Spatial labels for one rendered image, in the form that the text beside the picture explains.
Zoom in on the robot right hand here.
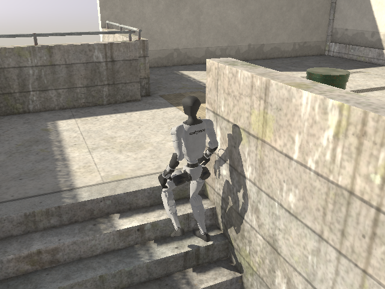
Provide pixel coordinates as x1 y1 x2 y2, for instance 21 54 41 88
198 153 210 166

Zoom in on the robot torso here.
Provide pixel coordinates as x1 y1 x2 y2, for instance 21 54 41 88
181 117 206 182

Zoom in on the right robot forearm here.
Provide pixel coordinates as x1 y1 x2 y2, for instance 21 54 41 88
204 146 218 159

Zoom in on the robot left foot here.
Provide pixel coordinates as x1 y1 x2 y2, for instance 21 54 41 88
171 227 186 237

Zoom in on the robot left hand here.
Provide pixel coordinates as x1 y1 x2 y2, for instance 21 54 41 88
158 174 172 189

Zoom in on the right robot upper arm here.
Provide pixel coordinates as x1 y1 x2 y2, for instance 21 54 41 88
202 119 218 149

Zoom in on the left robot upper arm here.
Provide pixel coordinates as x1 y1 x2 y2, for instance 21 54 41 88
170 124 184 161

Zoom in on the left robot forearm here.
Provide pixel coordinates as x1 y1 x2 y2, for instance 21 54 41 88
162 153 179 179

